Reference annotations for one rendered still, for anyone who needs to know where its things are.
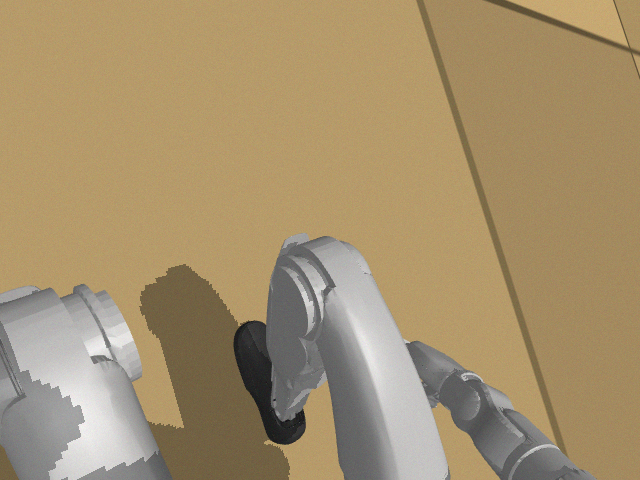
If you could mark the right robot arm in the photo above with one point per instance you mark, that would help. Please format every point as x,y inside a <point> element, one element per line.
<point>510,443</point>

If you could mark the right robot foot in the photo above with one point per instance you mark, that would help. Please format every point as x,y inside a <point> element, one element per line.
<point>255,368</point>

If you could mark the right robot hand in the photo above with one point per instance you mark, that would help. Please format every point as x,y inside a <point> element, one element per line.
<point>433,367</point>

